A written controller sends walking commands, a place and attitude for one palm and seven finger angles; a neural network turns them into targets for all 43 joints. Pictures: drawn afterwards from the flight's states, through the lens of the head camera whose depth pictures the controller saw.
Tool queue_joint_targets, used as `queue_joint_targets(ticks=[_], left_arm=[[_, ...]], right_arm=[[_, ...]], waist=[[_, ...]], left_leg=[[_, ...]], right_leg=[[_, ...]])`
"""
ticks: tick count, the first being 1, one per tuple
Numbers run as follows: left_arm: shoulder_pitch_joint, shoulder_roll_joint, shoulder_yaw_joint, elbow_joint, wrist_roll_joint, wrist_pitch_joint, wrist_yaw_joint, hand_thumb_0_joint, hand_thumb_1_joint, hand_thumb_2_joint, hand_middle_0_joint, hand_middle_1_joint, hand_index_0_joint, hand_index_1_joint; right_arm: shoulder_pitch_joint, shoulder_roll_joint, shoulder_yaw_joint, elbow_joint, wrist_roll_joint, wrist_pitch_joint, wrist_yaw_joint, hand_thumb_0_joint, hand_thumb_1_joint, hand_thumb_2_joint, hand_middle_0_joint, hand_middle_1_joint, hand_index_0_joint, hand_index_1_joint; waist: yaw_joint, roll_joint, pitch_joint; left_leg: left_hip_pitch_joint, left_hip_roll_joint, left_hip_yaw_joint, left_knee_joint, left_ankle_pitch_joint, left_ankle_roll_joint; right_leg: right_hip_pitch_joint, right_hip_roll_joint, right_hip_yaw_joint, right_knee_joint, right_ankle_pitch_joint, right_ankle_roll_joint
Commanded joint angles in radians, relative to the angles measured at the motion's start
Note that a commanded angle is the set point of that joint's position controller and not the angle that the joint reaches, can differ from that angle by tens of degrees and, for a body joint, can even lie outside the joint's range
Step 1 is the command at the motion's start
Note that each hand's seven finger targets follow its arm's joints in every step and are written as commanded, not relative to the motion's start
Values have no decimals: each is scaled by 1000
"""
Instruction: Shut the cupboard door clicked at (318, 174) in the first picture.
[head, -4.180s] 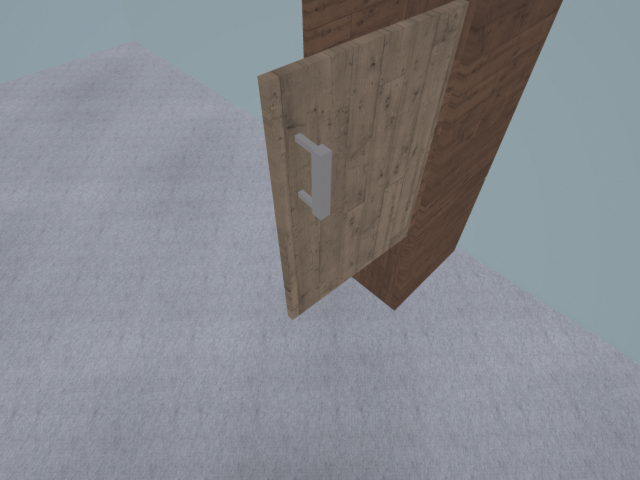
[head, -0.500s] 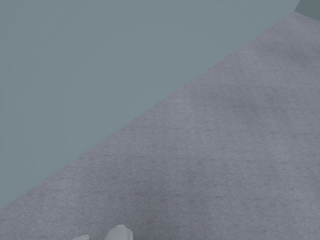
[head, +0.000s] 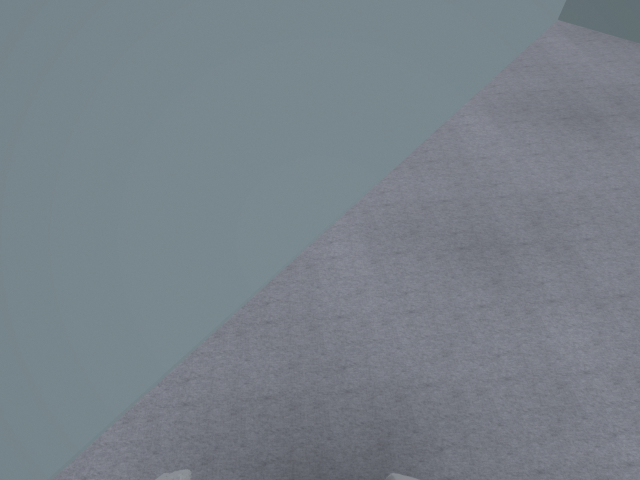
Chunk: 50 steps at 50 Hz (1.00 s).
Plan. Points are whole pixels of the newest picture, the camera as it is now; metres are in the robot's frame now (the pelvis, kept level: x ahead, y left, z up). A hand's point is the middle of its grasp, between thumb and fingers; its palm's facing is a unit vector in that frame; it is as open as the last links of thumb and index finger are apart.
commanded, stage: turn to face it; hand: left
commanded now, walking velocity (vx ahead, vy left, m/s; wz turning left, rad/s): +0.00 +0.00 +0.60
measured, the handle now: out of the picture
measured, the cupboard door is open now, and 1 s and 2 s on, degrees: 85 85 85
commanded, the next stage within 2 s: none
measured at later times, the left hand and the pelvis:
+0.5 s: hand (197, 422) +0.21 +0.20 -0.15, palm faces +0.26 -0.94 -0.22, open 7.3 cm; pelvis +0.15 -0.01 +0.01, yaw +14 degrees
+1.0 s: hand out of the picture +0.12 +0.15 -0.17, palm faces +0.58 -0.78 -0.25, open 7.3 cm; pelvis +0.22 -0.04 +0.00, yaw +36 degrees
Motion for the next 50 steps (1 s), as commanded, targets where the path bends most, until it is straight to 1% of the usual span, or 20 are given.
queue_joint_targets(ticks=[1, 4, 10, 11, 12, 13, 15, 18, 27, 28, 30, 32, 35, 42, 45, 46, 47, 48, 49, 50], left_arm=[[158, 123, 23, 15, -6, -6, 44, 0, 900, 900, -200, -300, -200, -300], [113, 104, 9, 13, -4, -16, 40, 0, 900, 900, -200, -300, -200, -300], [83, 160, 19, 0, -19, 13, 45, 0, 900, 900, -200, -300, -200, -300], [95, 148, 17, -16, -20, 21, 46, 0, 900, 900, -200, -300, -200, -300], [118, 104, 16, -47, -34, 30, 48, 0, 900, 900, -200, -300, -200, -300], [67, 117, 9, -82, -24, 42, 54, 0, 900, 900, -200, -300, -200, -300], [-15, 110, 19, -102, -15, 59, 47, 0, 900, 900, -200, -300, -200, -300], [-5, 96, 21, -96, -14, 67, 34, 0, 900, 900, -200, -300, -200, -300], [78, 118, 28, -133, -12, 66, 34, 0, 900, 900, -200, -300, -200, -300], [119, 158, 37, -133, -9, 58, 40, 0, 900, 900, -200, -300, -200, -300], [135, 308, 58, -154, 7, 51, 51, 0, 900, 900, -200, -300, -200, -300], [55, 231, 44, -170, -1, 46, 60, 0, 900, 900, -200, -300, -200, -300], [50, 188, 23, -171, -3, 39, 54, 0, 900, 900, -200, -300, -200, -300], [157, 254, 38, -133, 1, 37, 52, 0, 900, 900, -200, -300, -200, -300], [133, 273, 48, -137, -5, 38, 49, 0, 900, 900, -200, -300, -200, -300], [117, 271, 48, -137, -9, 38, 45, 0, 900, 900, -200, -300, -200, -300], [101, 251, 43, -159, -18, 42, 40, 0, 900, 900, -200, -300, -200, -300], [68, 170, 23, -210, -26, 48, 32, 0, 900, 900, -200, -300, -200, -300], [17, 194, 23, -245, -10, 68, 47, 0, 900, 900, -200, -300, -200, -300], [-22, 170, 24, -236, -11, 74, 50, 0, 900, 900, -200, -300, -200, -300]], right_arm=[[-67, -16, -3, -87, 10, -36, -18, 0, -900, -900, 200, 300, 200, 300], [-7, 38, 14, -52, 9, -19, -8, 0, -900, -900, 200, 300, 200, 300], [-1, -33, 4, -73, 0, -13, 6, 0, -900, -900, 200, 300, 200, 300], [54, -95, -13, -74, -5, -14, 4, 0, -900, -900, 200, 300, 200, 300], [110, -195, -35, -82, -14, -15, -7, 0, -900, -900, 200, 300, 200, 300], [127, -224, -42, -81, -9, -5, -21, 0, -900, -900, 200, 300, 200, 300], [35, -209, -47, -113, -7, -4, -34, 0, -900, -900, 200, 300, 200, 300], [-58, -174, -39, -153, -8, -13, -37, 0, -900, -900, 200, 300, 200, 300], [-188, -218, -76, -233, -2, 26, -15, 0, -900, -900, 200, 300, 200, 300], [-208, -191, -73, -247, 5, 27, -10, 0, -900, -900, 200, 300, 200, 300], [-236, -123, -65, -293, 8, 29, 5, 0, -900, -900, 200, 300, 200, 300], [-237, -125, -66, -270, 3, 42, 5, 0, -900, -900, 200, 300, 200, 300], [-228, -99, -46, -252, 7, 49, 17, 0, -900, -900, 200, 300, 200, 300], [-314, -80, -22, -279, 15, 44, 29, 0, -900, -900, 200, 300, 200, 300], [-255, -107, -26, -274, 12, 35, 23, 0, -900, -900, 200, 300, 200, 300], [-200, -129, -34, -263, 9, 32, 22, 0, -900, -900, 200, 300, 200, 300], [-123, -206, -52, -247, 0, 24, 18, 0, -900, -900, 200, 300, 200, 300], [-50, -325, -85, -240, -3, 21, 11, 0, -900, -900, 200, 300, 200, 300], [-1, -338, -84, -219, 6, 32, 9, 0, -900, -900, 200, 300, 200, 300], [-37, -317, -84, -228, 4, 23, -7, 0, -900, -900, 200, 300, 200, 300]], waist=[[38, -186, -118], [-2, -152, -112], [-31, -111, -113], [-49, 29, -167], [-68, 278, -219], [-90, 232, -228], [-56, 185, -168], [-9, 74, -159], [34, 109, -148], [59, 25, -141], [87, -367, -110], [32, -286, -90], [13, -249, -111], [63, -246, -126], [22, -220, -166], [-10, -191, -190], [-57, -37, -243], [-98, 288, -262], [-103, 127, -252], [-90, 170, -229]], left_leg=[[-316, 30, -109, 170, 69, 6], [-189, -11, -34, -87, 141, -2], [19, -67, 23, -414, 469, 28], [139, 10, -96, -435, 736, 76], [257, 241, -410, -477, 1088, 221], [218, 310, -531, -542, 1026, 296], [124, 274, -538, -589, 727, 272], [84, 176, -372, -581, 730, 214], [-107, 62, -359, -519, 440, 149], [-202, 9, -330, -450, 334, 107], [-373, -164, -111, 43, -114, 1], [-377, -93, -156, 283, -29, -3], [-334, -79, -99, 208, 59, -29], [-214, -110, 7, -174, 69, -13], [-62, -129, 38, -366, 183, 11], [63, -126, 33, -465, 294, 23], [280, -1, -96, -496, 590, 84], [416, 318, -505, -517, 1071, 271], [351, 363, -464, -504, 1011, 327], [288, 292, -482, -522, 905, 304]], right_leg=[[325, -313, 232, -342, 519, -140], [272, -260, 38, -312, 676, -91], [254, -230, -73, -94, 593, 6], [164, -175, -95, 64, 402, 49], [-25, -51, -108, 297, -145, 108], [-56, 6, 24, 485, -455, 98], [-185, -33, 126, 590, -314, 101], [-163, -37, 131, 485, -171, 119], [171, 44, 49, -77, -4, 111], [282, -9, 99, -221, 44, 99], [251, -464, 517, -430, 54, -95], [204, -382, 392, -346, 259, -114], [275, -277, 129, -260, 580, -55], [407, -304, 40, -179, 810, -46], [368, -306, -13, -69, 819, -16], [299, -290, -49, 26, 753, 17], [100, -245, -89, 203, 508, 72], [-202, -90, -81, 467, -343, 143], [-223, -84, 59, 555, -402, 126], [-260, -81, 96, 572, -349, 132]])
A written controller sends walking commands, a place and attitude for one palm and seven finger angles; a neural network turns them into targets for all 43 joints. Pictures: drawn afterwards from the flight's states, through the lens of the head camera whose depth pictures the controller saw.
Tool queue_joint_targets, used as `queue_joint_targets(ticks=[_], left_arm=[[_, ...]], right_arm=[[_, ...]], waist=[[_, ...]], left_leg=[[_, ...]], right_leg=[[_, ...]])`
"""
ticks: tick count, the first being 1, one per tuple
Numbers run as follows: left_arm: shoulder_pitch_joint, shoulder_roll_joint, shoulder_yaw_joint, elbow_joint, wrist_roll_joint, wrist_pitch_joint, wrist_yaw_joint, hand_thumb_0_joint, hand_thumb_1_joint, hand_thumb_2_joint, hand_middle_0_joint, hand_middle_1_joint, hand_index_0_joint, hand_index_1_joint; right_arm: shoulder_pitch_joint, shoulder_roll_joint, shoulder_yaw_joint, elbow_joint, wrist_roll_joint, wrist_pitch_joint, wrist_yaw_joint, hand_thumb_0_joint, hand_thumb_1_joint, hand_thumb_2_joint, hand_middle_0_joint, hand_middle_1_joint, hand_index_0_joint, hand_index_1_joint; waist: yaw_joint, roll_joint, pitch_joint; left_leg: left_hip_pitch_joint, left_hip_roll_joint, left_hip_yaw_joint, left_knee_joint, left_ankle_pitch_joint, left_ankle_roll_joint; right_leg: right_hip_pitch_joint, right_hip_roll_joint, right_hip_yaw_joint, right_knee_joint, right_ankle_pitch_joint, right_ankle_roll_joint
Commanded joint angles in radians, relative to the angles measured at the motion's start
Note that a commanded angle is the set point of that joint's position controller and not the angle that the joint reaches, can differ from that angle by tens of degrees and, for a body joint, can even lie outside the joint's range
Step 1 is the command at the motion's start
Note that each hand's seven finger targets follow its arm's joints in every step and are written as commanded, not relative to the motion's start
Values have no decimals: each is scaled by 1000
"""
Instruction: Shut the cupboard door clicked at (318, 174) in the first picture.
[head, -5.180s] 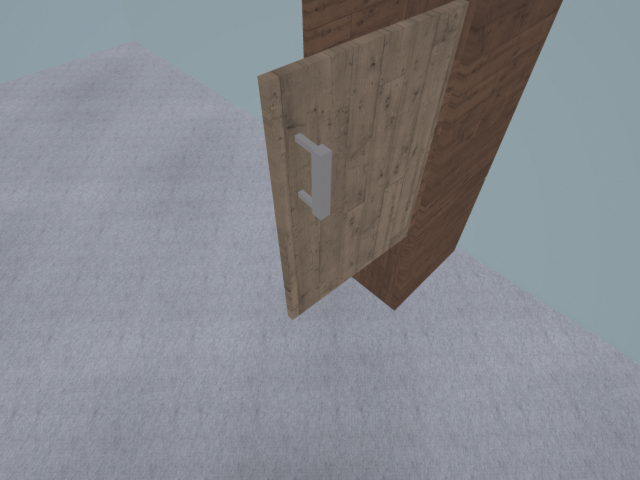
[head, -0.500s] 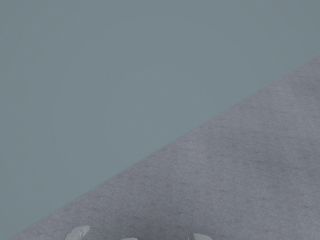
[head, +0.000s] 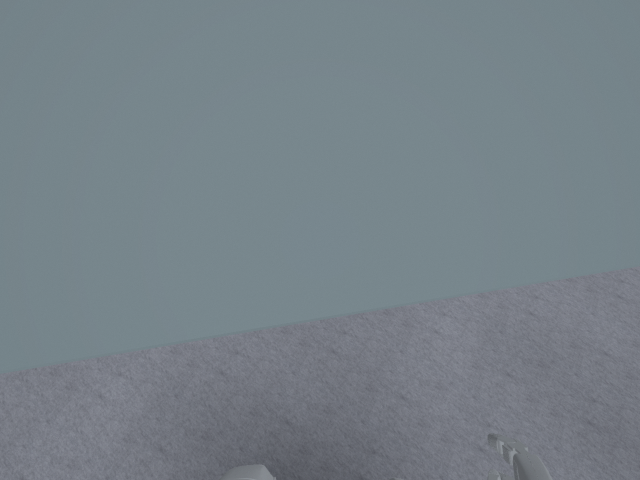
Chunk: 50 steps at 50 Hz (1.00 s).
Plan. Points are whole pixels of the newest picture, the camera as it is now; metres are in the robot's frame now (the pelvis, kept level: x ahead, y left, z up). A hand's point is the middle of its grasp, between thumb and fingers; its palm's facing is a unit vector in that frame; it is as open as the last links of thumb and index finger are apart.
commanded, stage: turn to face it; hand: left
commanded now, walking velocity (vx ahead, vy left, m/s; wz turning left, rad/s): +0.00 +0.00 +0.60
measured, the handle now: out of the picture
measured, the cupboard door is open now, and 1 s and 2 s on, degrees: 85 85 85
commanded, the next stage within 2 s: none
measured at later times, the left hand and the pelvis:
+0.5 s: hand out of the picture +0.06 +0.15 -0.14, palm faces +0.28 -0.93 -0.24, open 7.3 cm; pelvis +0.04 -0.05 +0.02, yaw +18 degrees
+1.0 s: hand out of the picture +0.04 +0.19 -0.14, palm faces +0.56 -0.77 -0.30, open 7.3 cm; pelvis +0.07 -0.05 +0.01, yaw +36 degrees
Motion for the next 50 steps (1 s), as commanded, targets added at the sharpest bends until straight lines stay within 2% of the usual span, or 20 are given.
queue_joint_targets(ticks=[1, 5, 10, 12, 13, 14, 15, 17, 20, 26, 29, 30, 31, 32, 37, 44, 47, 48, 49, 50], left_arm=[[-137, 100, 33, -153, -3, -10, 14, 0, 900, 900, -200, -300, -200, -300], [-80, 84, 37, -112, -2, 6, -3, 0, 900, 900, -200, -300, -200, -300], [-67, 69, 34, -125, -4, -6, -4, 0, 900, 900, -200, -300, -200, -300], [3, 82, 39, -115, -5, -22, -2, 0, 900, 900, -200, -300, -200, -300], [48, 129, 50, -110, 1, -34, 5, 0, 900, 900, -200, -300, -200, -300], [67, 228, 71, -108, 17, -45, 16, 0, 900, 900, -200, -300, -200, -300], [60, 251, 63, -117, 10, -42, 18, 0, 900, 900, -200, -300, -200, -300], [-38, 162, 46, -133, 4, -41, 27, 0, 900, 900, -200, -300, -200, -300], [-59, 122, 32, -137, 5, -45, 24, 0, 900, 900, -200, -300, -200, -300], [16, 178, 55, -96, 12, -45, 20, 0, 900, 900, -200, -300, -200, -300], [-15, 186, 64, -102, -2, -38, 12, 0, 900, 900, -200, -300, -200, -300], [-19, 155, 60, -117, -9, -33, 6, 0, 900, 900, -200, -300, -200, -300], [-55, 75, 36, -162, -14, -29, -1, 0, 900, 900, -200, -300, -200, -300], [-121, 87, 32, -196, -2, -13, 8, 0, 900, 900, -200, -300, -200, -300], [-114, 80, 41, -119, 0, 2, -4, 0, 900, 900, -200, -300, -200, -300], [-122, 64, 31, -138, -6, -3, -2, 0, 900, 900, -200, -300, -200, -300], [-39, 75, 36, -124, -9, -16, 3, 0, 900, 900, -200, -300, -200, -300], [4, 103, 44, -114, -8, -25, 8, 0, 900, 900, -200, -300, -200, -300], [34, 184, 63, -113, 8, -37, 19, 0, 900, 900, -200, -300, -200, -300], [23, 239, 65, -121, 14, -36, 21, 0, 900, 900, -200, -300, -200, -300]], right_arm=[[173, -227, -62, -16, 1, -14, -43, 0, -900, -900, 200, 300, 200, 300], [74, -188, -47, -37, -3, -18, -45, 0, -900, -900, 200, 300, 200, 300], [62, -192, -61, -40, -7, -7, -38, 0, -900, -900, 200, 300, 200, 300], [30, -179, -63, -51, 2, -4, -37, 0, -900, -900, 200, 300, 200, 300], [26, -141, -58, -62, 11, -5, -33, 0, -900, -900, 200, 300, 200, 300], [48, -63, -48, -80, 16, -7, -26, 0, -900, -900, 200, 300, 200, 300], [35, -88, -48, -90, 9, -3, -21, 0, -900, -900, 200, 300, 200, 300], [36, -79, -51, -54, 6, 12, -20, 0, -900, -900, 200, 300, 200, 300], [41, -46, -32, -35, 9, 19, -6, 0, -900, -900, 200, 300, 200, 300], [-4, -17, -14, -44, 16, 4, 2, 0, -900, -900, 200, 300, 200, 300], [91, -61, -24, -27, 9, -4, -3, 0, -900, -900, 200, 300, 200, 300], [163, -133, -43, -13, 2, -14, -5, 0, -900, -900, 200, 300, 200, 300], [243, -246, -74, -8, -3, -16, -12, 0, -900, -900, 200, 300, 200, 300], [302, -272, -78, 16, 0, -7, -20, 0, -900, -900, 200, 300, 200, 300], [122, -166, -47, -23, -3, -24, -49, 0, -900, -900, 200, 300, 200, 300], [122, -181, -59, -20, -8, -12, -41, 0, -900, -900, 200, 300, 200, 300], [69, -173, -63, -36, -1, -4, -38, 0, -900, -900, 200, 300, 200, 300], [54, -147, -60, -45, 6, -3, -36, 0, -900, -900, 200, 300, 200, 300], [67, -86, -53, -59, 16, -3, -29, 0, -900, -900, 200, 300, 200, 300], [57, -71, -50, -78, 13, -3, -24, 0, -900, -900, 200, 300, 200, 300]], waist=[[-89, 261, -209], [-25, 187, -149], [-20, 214, -156], [21, 195, -180], [46, 69, -194], [51, -259, -200], [58, -247, -181], [6, -219, -135], [-14, -190, -140], [33, -166, -173], [-28, -107, -192], [-70, 64, -249], [-113, 384, -277], [-136, 269, -283], [-35, 187, -164], [-39, 195, -172], [4, 219, -183], [31, 151, -187], [44, -104, -191], [48, -268, -153]], left_leg=[[275, 362, -421, -211, 567, 207], [139, 241, -314, -248, 380, 141], [60, 202, -357, -212, 297, 123], [-10, 164, -350, -130, 288, 83], [-108, 92, -303, -21, 146, 30], [-287, -69, -127, 236, -209, -58], [-270, -42, -148, 481, -371, -55], [-285, 20, -165, 668, -252, -67], [-250, 30, -99, 539, -181, -91], [-123, 10, 7, 130, -178, -78], [97, -5, 28, -108, 37, -51], [292, 109, -109, -180, 275, 2], [431, 403, -497, -205, 707, 160], [360, 462, -509, -209, 645, 236], [170, 247, -338, -261, 407, 133], [118, 212, -398, -239, 332, 136], [25, 169, -404, -172, 313, 100], [-59, 125, -384, -110, 229, 60], [-242, 3, -267, 82, -32, -13], [-293, -81, -141, 358, -342, -62]], right_leg=[[-322, 17, 206, 353, -43, 38], [-210, 56, 190, 200, 78, 39], [-31, 127, 142, -112, 109, 25], [126, 140, 129, -320, 253, 20], [250, 49, 216, -476, 313, -2], [341, -248, 535, -578, 430, -110], [219, -367, 566, -582, 493, -207], [170, -258, 422, -531, 588, -199], [213, -172, 189, -482, 790, -146], [324, -205, 115, -387, 943, -142], [193, -192, 41, -248, 823, -78], [23, -143, 4, -70, 616, -25], [-261, 10, 5, 187, -113, 48], [-279, 24, 137, 304, -177, 29], [-259, 38, 206, 301, 109, 37], [-90, 115, 170, -63, 85, 25], [95, 143, 151, -291, 206, 14], [216, 109, 177, -437, 292, 3], [344, -114, 413, -578, 290, -64], [251, -347, 591, -629, 367, -191]])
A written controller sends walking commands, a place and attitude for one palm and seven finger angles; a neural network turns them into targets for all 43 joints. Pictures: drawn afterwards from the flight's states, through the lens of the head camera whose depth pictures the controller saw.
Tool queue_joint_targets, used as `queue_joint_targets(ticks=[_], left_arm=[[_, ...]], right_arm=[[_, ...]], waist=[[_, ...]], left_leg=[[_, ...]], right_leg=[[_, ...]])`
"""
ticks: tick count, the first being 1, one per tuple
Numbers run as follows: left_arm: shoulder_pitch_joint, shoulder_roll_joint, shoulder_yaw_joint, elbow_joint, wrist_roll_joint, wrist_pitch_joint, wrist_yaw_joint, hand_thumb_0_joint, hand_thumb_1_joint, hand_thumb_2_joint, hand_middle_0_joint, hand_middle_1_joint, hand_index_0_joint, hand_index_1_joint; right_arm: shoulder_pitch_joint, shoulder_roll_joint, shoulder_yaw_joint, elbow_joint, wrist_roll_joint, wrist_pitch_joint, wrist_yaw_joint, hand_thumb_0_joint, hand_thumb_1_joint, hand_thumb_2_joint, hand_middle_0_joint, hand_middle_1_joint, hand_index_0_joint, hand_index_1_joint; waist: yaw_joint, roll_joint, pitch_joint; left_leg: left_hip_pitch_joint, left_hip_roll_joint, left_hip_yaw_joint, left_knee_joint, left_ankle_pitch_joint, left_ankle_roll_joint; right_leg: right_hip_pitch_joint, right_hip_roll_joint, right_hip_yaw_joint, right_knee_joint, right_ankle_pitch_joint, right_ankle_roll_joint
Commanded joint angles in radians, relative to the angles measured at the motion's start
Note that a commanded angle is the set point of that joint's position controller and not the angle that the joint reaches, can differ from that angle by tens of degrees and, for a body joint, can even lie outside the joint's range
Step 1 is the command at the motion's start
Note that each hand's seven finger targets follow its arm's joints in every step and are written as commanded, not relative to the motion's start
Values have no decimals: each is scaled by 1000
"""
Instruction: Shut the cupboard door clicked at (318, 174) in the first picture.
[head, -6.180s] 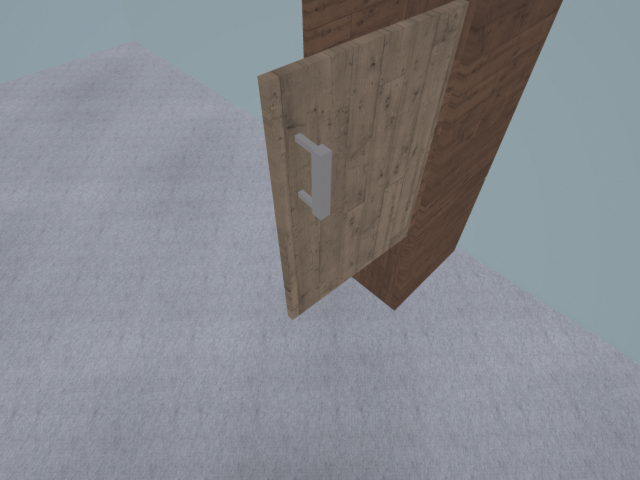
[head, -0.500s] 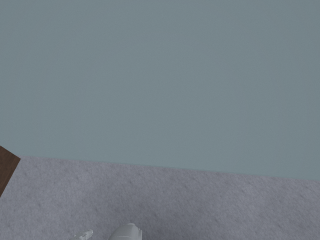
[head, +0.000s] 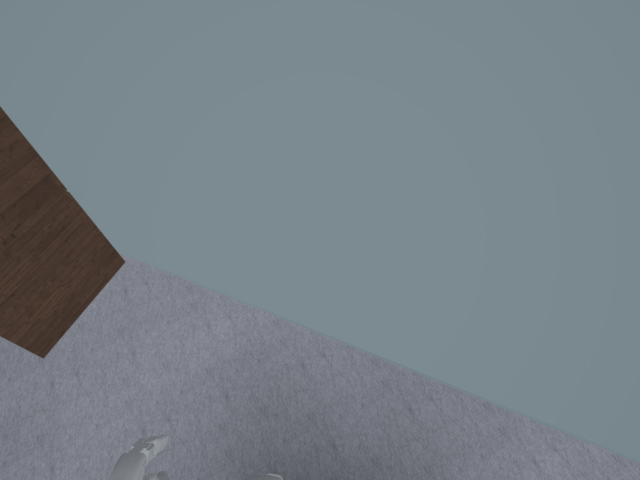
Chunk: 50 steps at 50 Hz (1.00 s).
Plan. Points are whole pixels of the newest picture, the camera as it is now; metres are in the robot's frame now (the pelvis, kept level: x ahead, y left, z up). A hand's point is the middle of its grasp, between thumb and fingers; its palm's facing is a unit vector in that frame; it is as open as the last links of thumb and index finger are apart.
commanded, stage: turn to face it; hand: left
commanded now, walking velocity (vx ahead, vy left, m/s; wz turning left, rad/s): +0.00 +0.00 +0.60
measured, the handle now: out of the picture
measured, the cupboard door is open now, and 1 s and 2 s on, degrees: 85 85 85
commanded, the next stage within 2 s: take the last steps up to it in 1.68 s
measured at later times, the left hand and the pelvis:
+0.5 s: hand out of the picture +0.01 +0.24 -0.17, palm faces +0.35 -0.90 -0.27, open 7.3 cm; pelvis +0.02 +0.01 +0.00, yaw +19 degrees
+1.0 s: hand out of the picture +0.00 +0.17 -0.15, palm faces +0.60 -0.76 -0.24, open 7.3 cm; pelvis +0.06 -0.02 +0.01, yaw +39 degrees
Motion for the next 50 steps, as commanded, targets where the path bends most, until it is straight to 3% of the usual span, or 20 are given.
queue_joint_targets(ticks=[1, 3, 5, 11, 13, 15, 16, 17, 18, 20, 22, 30, 33, 34, 35, 36, 37, 39, 44, 50], left_arm=[[114, 196, 53, -44, 6, -32, 30, 0, 900, 900, -200, -300, -200, -300], [32, 127, 32, -58, 2, -34, 27, 0, 900, 900, -200, -300, -200, -300], [33, 113, 27, -58, 4, -39, 25, 0, 900, 900, -200, -300, -200, -300], [143, 170, 48, -7, 12, -38, 20, 0, 900, 900, -200, -300, -200, -300], [149, 181, 55, -5, 9, -36, 17, 0, 900, 900, -200, -300, -200, -300], [123, 185, 60, -7, -3, -34, 12, 0, 900, 900, -200, -300, -200, -300], [114, 153, 53, -25, -9, -31, 7, 0, 900, 900, -200, -300, -200, -300], [75, 74, 31, -73, -16, -25, -1, 0, 900, 900, -200, -300, -200, -300], [16, 95, 28, -108, -2, -7, 11, 0, 900, 900, -200, -300, -200, -300], [-25, 83, 34, -76, -3, 1, 11, 0, 900, 900, -200, -300, -200, -300], [7, 84, 37, -43, 0, 6, -2, 0, 900, 900, -200, -300, -200, -300], [28, 69, 28, -51, -5, 3, -2, 0, 900, 900, -200, -300, -200, -300], [123, 87, 34, -35, -8, -15, 4, 0, 900, 900, -200, -300, -200, -300], [164, 141, 46, -28, -1, -28, 11, 0, 900, 900, -200, -300, -200, -300], [178, 230, 63, -28, 15, -37, 20, 0, 900, 900, -200, -300, -200, -300], [160, 247, 57, -43, 9, -31, 22, 0, 900, 900, -200, -300, -200, -300], [115, 190, 50, -44, 5, -35, 28, 0, 900, 900, -200, -300, -200, -300], [52, 121, 27, -57, -1, -37, 24, 0, 900, 900, -200, -300, -200, -300], [129, 135, 34, -27, 3, -44, 24, 0, 900, 900, -200, -300, -200, -300], [154, 179, 56, 2, 9, -36, 18, 0, 900, 900, -200, -300, -200, -300]], right_arm=[[-70, -130, -50, -108, 7, -15, -4, 0, -900, -900, 200, 300, 200, 300], [-67, -108, -41, -76, 5, -7, 6, 0, -900, -900, 200, 300, 200, 300], [-66, -77, -28, -69, 9, -3, 13, 0, -900, -900, 200, 300, 200, 300], [-145, -44, -7, -86, 17, -14, 22, 0, -900, -900, 200, 300, 200, 300], [-127, -53, -7, -84, 17, -21, 19, 0, -900, -900, 200, 300, 200, 300], [-41, -92, -16, -67, 11, -29, 15, 0, -900, -900, 200, 300, 200, 300], [24, -165, -36, -54, 4, -37, 13, 0, -900, -900, 200, 300, 200, 300], [110, -284, -68, -44, -2, -39, 4, 0, -900, -900, 200, 300, 200, 300], [160, -301, -67, -24, 3, -28, -1, 0, -900, -900, 200, 300, 200, 300], [61, -242, -55, -47, -1, -37, -25, 0, -900, -900, 200, 300, 200, 300], [-15, -197, -38, -67, -3, -43, -29, 0, -900, -900, 200, 300, 200, 300], [-39, -208, -47, -70, -6, -32, -19, 0, -900, -900, 200, 300, 200, 300], [-88, -193, -50, -86, 4, -26, -17, 0, -900, -900, 200, 300, 200, 300], [-83, -152, -45, -96, 13, -27, -13, 0, -900, -900, 200, 300, 200, 300], [-69, -85, -36, -116, 19, -29, -7, 0, -900, -900, 200, 300, 200, 300], [-77, -119, -43, -120, 10, -23, -1, 0, -900, -900, 200, 300, 200, 300], [-90, -114, -46, -101, 7, -13, -3, 0, -900, -900, 200, 300, 200, 300], [-69, -100, -38, -67, 5, -5, 9, 0, -900, -900, 200, 300, 200, 300], [-124, -53, -16, -63, 12, 0, 20, 0, -900, -900, 200, 300, 200, 300], [-132, -50, -6, -74, 17, -16, 19, 0, -900, -900, 200, 300, 200, 300]], waist=[[58, -296, -105], [12, -246, -63], [4, -222, -85], [66, -244, -110], [57, -226, -125], [-4, -179, -166], [-40, 8, -225], [-90, 323, -248], [-101, 159, -232], [-62, 218, -157], [-14, 138, -112], [1, 137, -112], [55, 119, -136], [74, -32, -155], [80, -336, -141], [75, -265, -120], [47, -303, -97], [9, -244, -78], [42, -192, -103], [50, -226, -106]], left_leg=[[-241, 19, 10, 551, -314, -18], [-254, 61, 41, 660, -201, -40], [-222, 67, 86, 573, -170, -56], [-109, 42, 195, 186, -182, -45], [-46, 29, 220, 73, -132, -33], [148, 26, 223, -118, 52, -10], [349, 158, 66, -171, 305, 44], [479, 452, -319, -181, 787, 225], [399, 499, -294, -172, 684, 279], [269, 370, -238, -217, 473, 220], [196, 299, -165, -240, 407, 177], [118, 238, -193, -223, 276, 164], [13, 188, -195, -119, 281, 119], [-102, 112, -138, 7, 140, 61], [-261, -53, 57, 262, -250, -27], [-223, -10, 29, 481, -347, -24], [-247, 22, 7, 604, -305, -21], [-247, 56, 43, 673, -172, -45], [-186, 57, 138, 412, -159, -62], [-39, 44, 211, 102, -138, -30]], right_leg=[[161, -451, 353, -315, 194, -218], [150, -327, 162, -242, 384, -192], [185, -289, 34, -209, 522, -163], [307, -310, -53, -118, 722, -143], [301, -318, -71, -68, 747, -130], [206, -301, -132, 75, 685, -75], [21, -241, -175, 261, 433, -21], [-271, -95, -163, 509, -333, 47], [-282, -95, -37, 600, -376, 26], [-310, -94, 25, 637, -231, 29], [-272, -84, 28, 607, -125, 34], [-79, 0, -18, 220, -113, 26], [146, 19, -29, -66, 51, 15], [286, -94, 84, -226, 81, -12], [339, -384, 379, -310, 190, -128], [197, -484, 377, -310, 229, -209], [166, -415, 338, -281, 294, -208], [170, -301, 116, -227, 450, -165], [274, -296, -36, -185, 638, -142], [262, -342, -78, -101, 660, -138]])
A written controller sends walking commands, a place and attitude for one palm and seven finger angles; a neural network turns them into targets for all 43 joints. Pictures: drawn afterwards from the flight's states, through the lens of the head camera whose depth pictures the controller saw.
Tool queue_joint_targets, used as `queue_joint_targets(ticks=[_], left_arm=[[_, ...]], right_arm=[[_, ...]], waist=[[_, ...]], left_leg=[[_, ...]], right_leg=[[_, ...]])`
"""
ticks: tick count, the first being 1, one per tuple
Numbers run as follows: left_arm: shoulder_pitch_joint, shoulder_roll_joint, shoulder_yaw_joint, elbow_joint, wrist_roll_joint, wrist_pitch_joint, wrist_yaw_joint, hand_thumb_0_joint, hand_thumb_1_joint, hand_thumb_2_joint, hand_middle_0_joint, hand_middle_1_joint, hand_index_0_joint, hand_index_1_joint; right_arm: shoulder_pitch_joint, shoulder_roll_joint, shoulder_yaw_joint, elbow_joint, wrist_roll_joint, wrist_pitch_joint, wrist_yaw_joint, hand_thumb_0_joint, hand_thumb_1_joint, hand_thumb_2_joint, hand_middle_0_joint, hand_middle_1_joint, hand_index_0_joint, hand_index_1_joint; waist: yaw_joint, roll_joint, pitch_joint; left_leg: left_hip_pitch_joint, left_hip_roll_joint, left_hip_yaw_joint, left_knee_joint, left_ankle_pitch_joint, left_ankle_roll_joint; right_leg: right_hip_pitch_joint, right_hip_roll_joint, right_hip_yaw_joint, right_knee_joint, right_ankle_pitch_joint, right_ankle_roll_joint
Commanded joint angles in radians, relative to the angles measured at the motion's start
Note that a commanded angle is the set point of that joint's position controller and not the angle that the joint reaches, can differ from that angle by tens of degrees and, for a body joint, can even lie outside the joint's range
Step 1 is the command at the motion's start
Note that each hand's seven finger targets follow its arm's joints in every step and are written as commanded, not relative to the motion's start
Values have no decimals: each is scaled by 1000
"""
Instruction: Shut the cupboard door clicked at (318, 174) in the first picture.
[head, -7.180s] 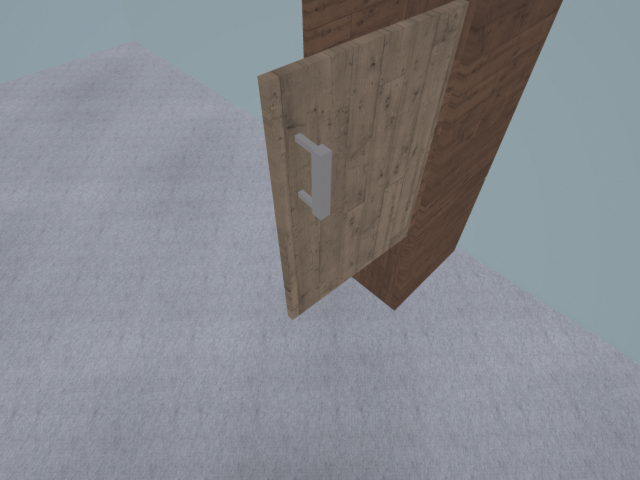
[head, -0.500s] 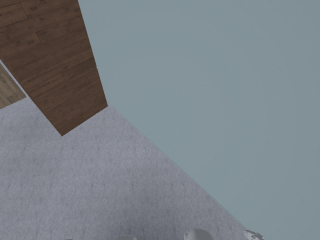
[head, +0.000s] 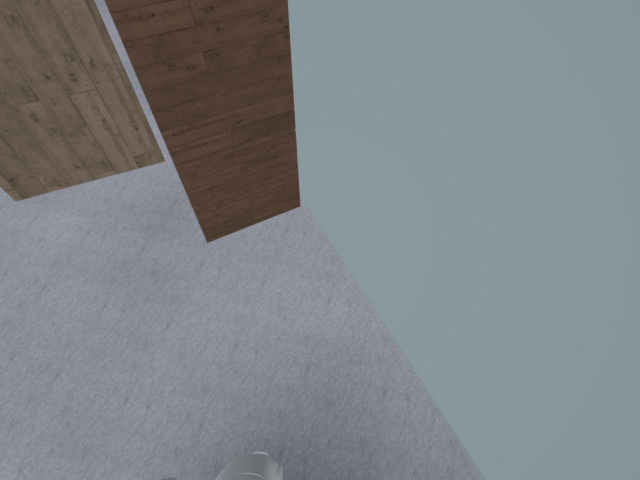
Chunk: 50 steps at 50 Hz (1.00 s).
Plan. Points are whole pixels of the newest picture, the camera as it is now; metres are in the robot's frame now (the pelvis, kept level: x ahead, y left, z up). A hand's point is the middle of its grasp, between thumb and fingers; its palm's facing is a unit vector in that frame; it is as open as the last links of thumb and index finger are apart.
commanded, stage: turn to face it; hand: left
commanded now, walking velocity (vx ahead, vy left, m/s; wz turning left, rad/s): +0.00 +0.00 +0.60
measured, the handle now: out of the picture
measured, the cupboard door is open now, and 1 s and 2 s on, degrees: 85 85 85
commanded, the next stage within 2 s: take the last steps up to it in 0.68 s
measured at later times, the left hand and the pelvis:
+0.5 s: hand out of the picture +0.10 +0.23 -0.16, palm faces +0.25 -0.93 -0.27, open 7.3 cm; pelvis +0.03 +0.00 -0.01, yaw +15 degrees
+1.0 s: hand out of the picture -0.03 +0.21 -0.18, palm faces +0.47 -0.86 -0.22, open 7.3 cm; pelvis +0.05 +0.02 +0.00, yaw +26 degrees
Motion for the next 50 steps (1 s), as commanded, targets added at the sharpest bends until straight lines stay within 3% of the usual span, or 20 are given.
queue_joint_targets(ticks=[1, 2, 3, 4, 5, 10, 20, 23, 24, 25, 26, 28, 31, 37, 41, 42, 43, 44, 47, 50], left_arm=[[63, 234, 76, -34, -3, -11, 5, 0, 900, 900, -200, -300, -200, -300], [48, 236, 79, -38, -11, -10, 2, 0, 900, 900, -200, -300, -200, -300], [37, 215, 76, -53, -20, -6, -4, 0, 900, 900, -200, -300, -200, -300], [10, 136, 55, -101, -28, -2, -13, 0, 900, 900, -200, -300, -200, -300], [-53, 146, 46, -134, -14, 13, -3, 0, 900, 900, -200, -300, -200, -300], [-52, 139, 53, -60, -13, 32, -10, 0, 900, 900, -200, -300, -200, -300], [-81, 115, 38, -78, -19, 23, -8, 0, 900, 900, -200, -300, -200, -300], [9, 127, 44, -56, -23, 5, -1, 0, 900, 900, -200, -300, -200, -300], [41, 165, 52, -45, -18, -7, 5, 0, 900, 900, -200, -300, -200, -300], [71, 243, 69, -35, -3, -16, 13, 0, 900, 900, -200, -300, -200, -300], [71, 282, 69, -44, 0, -14, 12, 0, 900, 900, -200, -300, -200, -300], [5, 197, 51, -46, -11, -18, 17, 0, 900, 900, -200, -300, -200, -300], [-20, 155, 42, -48, -10, -23, 14, 0, 900, 900, -200, -300, -200, -300], [86, 192, 59, 16, 0, -23, 11, 0, 900, 900, -200, -300, -200, -300], [61, 192, 58, 44, -14, -18, 4, 0, 900, 900, -200, -300, -200, -300], [53, 170, 58, 28, -21, -13, -2, 0, 900, 900, -200, -300, -200, -300], [53, 116, 49, 5, -23, -7, -12, 0, 900, 900, -200, -300, -200, -300], [-14, 94, 38, -34, -12, -1, -13, 0, 900, 900, -200, -300, -200, -300], [-110, 106, 44, -17, -5, -2, -31, 0, 900, 900, -200, -300, -200, -300], [-43, 89, 43, 20, -5, -2, -44, 0, 900, 900, -200, -300, -200, -300]], right_arm=[[-39, -43, -5, -97, 7, -44, -4, 0, -900, -900, 200, 300, 200, 300], [11, -69, -9, -86, 2, -51, -6, 0, -900, -900, 200, 300, 200, 300], [87, -134, -27, -73, -3, -61, -9, 0, -900, -900, 200, 300, 200, 300], [168, -258, -60, -64, -11, -67, -18, 0, -900, -900, 200, 300, 200, 300], [225, -288, -62, -42, -3, -57, -24, 0, -900, -900, 200, 300, 200, 300], [61, -176, -26, -81, -8, -74, -55, 0, -900, -900, 200, 300, 200, 300], [78, -174, -33, -66, -14, -62, -50, 0, -900, -900, 200, 300, 200, 300], [42, -153, -33, -74, -4, -59, -49, 0, -900, -900, 200, 300, 200, 300], [46, -124, -30, -75, 4, -61, -44, 0, -900, -900, 200, 300, 200, 300], [60, -61, -21, -91, 13, -63, -37, 0, -900, -900, 200, 300, 200, 300], [51, -70, -25, -106, 8, -55, -34, 0, -900, -900, 200, 300, 200, 300], [28, -76, -28, -67, 0, -34, -35, 0, -900, -900, 200, 300, 200, 300], [41, -44, -14, -37, 3, -32, -24, 0, -900, -900, 200, 300, 200, 300], [-32, -5, 9, -31, 8, -48, -25, 0, -900, -900, 200, 300, 200, 300], [57, -29, 14, 9, 2, -67, -28, 0, -900, -900, 200, 300, 200, 300], [98, -89, 3, 14, -5, -77, -31, 0, -900, -900, 200, 300, 200, 300], [158, -181, -19, 18, -17, -80, -35, 0, -900, -900, 200, 300, 200, 300], [223, -220, -29, 29, -21, -68, -42, 0, -900, -900, 200, 300, 200, 300], [186, -140, -8, 20, -14, -92, -61, 0, -900, -900, 200, 300, 200, 300], [157, -117, 4, 11, -9, -114, -60, 0, -900, -900, 200, 300, 200, 300]], waist=[[26, -169, -152], [-8, -136, -176], [-52, 8, -240], [-96, 348, -278], [-111, 251, -292], [-12, 159, -159], [-16, 195, -160], [32, 158, -191], [45, 67, -199], [52, -187, -200], [58, -216, -170], [23, -228, -95], [2, -160, -120], [53, -177, -137], [3, -136, -155], [-20, 10, -180], [-45, 261, -204], [-82, 281, -173], [-54, 218, -83], [-7, 138, -86]], left_leg=[[81, -17, 57, -230, 91, 23], [180, -22, 57, -343, 179, 37], [376, 69, -53, -418, 411, 84], [541, 373, -460, -443, 868, 252], [489, 443, -472, -439, 889, 329], [286, 233, -294, -494, 682, 225], [229, 187, -363, -461, 628, 222], [148, 143, -355, -375, 603, 174], [50, 87, -313, -297, 468, 121], [-127, -59, -152, -102, 117, 45], [-120, -82, -121, 124, -181, 29], [-158, -28, -150, 349, -91, 23], [-130, -8, -102, 313, 10, 4], [-17, -24, -7, -73, -33, 7], [237, -30, 18, -406, 218, 32], [358, 60, -78, -462, 290, 76], [469, 268, -361, -479, 389, 196], [417, 376, -471, -561, 277, 298], [320, 283, -440, -622, 107, 283], [292, 210, -318, -632, 211, 253]], right_leg=[[111, -231, 87, -3, 631, -73], [69, -219, 53, 86, 615, -44], [-81, -175, 8, 267, 468, 11], [-385, -16, 3, 530, -262, 88], [-411, -2, 137, 637, -373, 68], [-385, 13, 215, 662, -90, 79], [-186, 106, 174, 252, -98, 66], [25, 116, 163, -26, 88, 51], [157, 37, 238, -140, 183, 28], [257, -211, 483, -192, 320, -67], [132, -374, 542, -212, 419, -173], [49, -257, 447, -193, 481, -174], [76, -173, 256, -161, 582, -129], [162, -189, 214, -96, 725, -136], [40, -156, 170, -8, 497, -56], [-86, -112, 126, 84, 286, -17], [-283, 12, 37, 273, -107, 38], [-373, 58, 75, 462, -351, 29], [-484, 18, 195, 654, -161, 12], [-412, 22, 168, 572, -66, 16]])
